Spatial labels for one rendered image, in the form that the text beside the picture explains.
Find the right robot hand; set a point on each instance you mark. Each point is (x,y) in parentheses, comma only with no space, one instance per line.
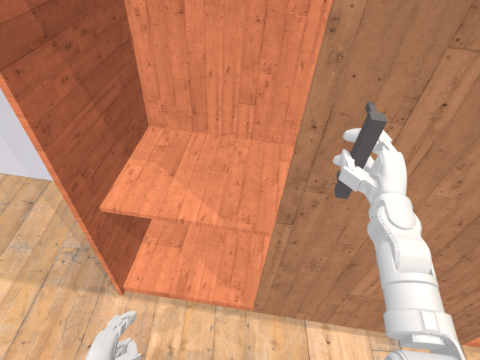
(387,174)

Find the right robot forearm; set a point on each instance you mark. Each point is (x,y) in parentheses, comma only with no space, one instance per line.
(414,314)

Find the left robot hand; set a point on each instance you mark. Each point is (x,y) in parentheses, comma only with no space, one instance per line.
(106,346)

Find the handle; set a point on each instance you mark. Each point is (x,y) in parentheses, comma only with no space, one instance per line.
(367,138)

